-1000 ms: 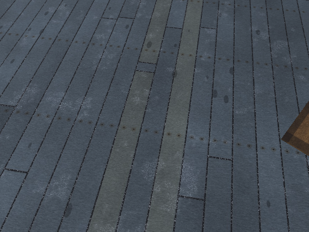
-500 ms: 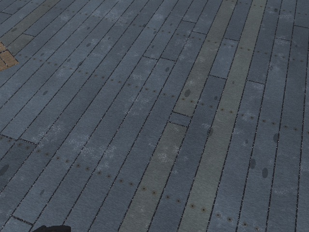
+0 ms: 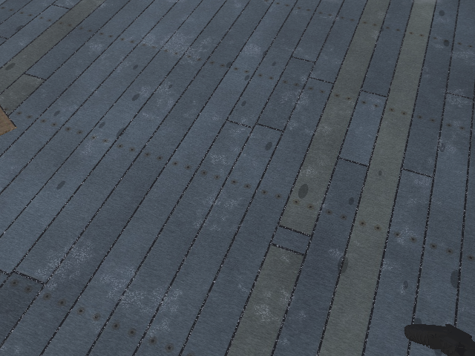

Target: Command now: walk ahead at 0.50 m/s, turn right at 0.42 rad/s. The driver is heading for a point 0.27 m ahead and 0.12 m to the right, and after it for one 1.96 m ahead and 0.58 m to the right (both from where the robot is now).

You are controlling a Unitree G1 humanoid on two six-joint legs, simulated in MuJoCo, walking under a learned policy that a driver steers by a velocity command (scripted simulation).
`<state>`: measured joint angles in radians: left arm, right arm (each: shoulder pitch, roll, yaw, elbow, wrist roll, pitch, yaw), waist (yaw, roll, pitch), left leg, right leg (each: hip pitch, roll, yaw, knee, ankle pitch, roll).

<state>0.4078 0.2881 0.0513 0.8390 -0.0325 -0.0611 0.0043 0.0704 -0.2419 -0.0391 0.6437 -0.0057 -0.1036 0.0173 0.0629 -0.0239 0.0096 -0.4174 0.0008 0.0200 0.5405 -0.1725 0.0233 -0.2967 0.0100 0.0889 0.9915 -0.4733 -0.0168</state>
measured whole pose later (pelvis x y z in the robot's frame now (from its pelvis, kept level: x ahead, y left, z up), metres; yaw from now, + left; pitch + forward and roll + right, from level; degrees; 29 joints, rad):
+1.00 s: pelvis +0.52 -0.13 +0.00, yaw -30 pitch +2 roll +1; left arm 0.36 0.29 0.06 0.75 -0.02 -0.04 0.01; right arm 0.11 -0.28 -0.05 0.72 0.00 -0.12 0.04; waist 0.04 -0.02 0.00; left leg -0.43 -0.04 0.01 0.55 -0.17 0.04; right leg -0.24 0.08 0.16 0.99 -0.49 -0.04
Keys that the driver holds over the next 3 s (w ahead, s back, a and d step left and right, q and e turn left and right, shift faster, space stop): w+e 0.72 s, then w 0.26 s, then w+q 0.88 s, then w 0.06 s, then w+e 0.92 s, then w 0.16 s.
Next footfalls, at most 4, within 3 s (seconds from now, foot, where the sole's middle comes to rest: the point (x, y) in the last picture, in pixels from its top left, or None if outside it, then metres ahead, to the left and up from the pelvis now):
0.44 right None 0.35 -0.19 -0.77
0.92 left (292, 288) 0.68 -0.11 -0.77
1.40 right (394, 263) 0.79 -0.42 -0.77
1.90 left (319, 177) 1.11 -0.21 -0.77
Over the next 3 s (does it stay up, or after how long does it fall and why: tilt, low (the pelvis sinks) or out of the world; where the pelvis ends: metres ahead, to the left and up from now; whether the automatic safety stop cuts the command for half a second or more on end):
stays up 1.57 -0.39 0.00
